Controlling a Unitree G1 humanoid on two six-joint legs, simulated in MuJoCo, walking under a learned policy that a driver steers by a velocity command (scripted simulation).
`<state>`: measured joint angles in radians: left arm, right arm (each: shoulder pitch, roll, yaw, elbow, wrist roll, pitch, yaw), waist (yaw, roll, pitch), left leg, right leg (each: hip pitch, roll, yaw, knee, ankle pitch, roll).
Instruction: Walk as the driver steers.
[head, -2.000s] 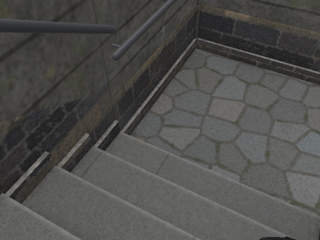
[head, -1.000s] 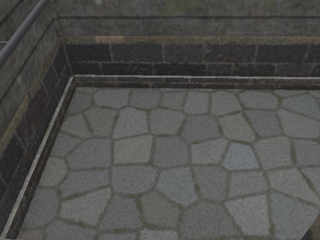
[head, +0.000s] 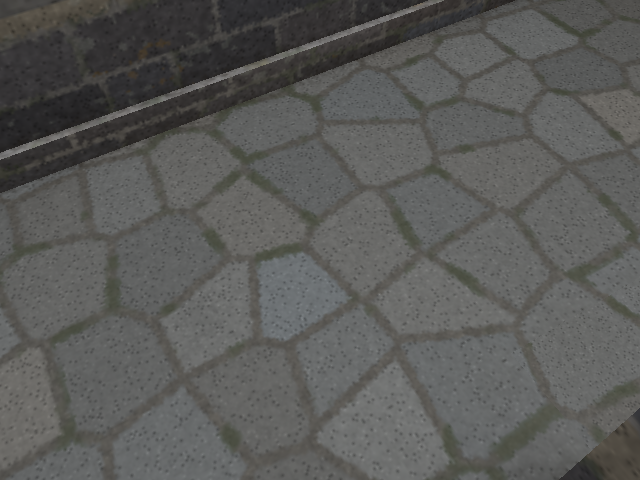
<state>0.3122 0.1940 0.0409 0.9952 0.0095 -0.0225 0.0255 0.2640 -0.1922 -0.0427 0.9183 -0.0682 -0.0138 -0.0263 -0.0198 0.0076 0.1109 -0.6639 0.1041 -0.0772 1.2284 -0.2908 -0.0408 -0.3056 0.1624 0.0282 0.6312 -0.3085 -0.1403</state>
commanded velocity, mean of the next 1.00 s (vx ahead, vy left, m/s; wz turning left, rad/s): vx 0.09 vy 0.00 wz -0.60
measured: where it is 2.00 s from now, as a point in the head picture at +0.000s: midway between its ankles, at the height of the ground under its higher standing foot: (312, 467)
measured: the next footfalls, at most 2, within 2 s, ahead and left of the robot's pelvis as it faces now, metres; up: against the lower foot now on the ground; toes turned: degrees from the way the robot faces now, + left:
left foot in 0.40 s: +0.37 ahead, +0.16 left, -0.18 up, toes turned -21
right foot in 1.04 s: +0.28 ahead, +0.01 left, -0.18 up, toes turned -39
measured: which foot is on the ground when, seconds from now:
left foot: up 0.00-0.38, down 0.40-1.00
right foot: down 0.00-0.40, up 0.42-1.00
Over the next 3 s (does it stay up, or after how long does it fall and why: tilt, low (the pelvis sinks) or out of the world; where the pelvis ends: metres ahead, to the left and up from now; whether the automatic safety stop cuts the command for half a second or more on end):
stays up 0.95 -0.35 -0.17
